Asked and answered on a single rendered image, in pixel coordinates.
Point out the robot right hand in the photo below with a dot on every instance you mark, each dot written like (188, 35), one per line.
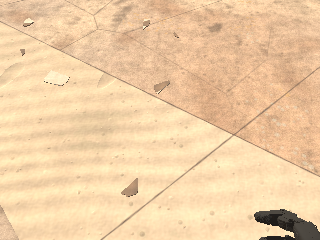
(290, 222)

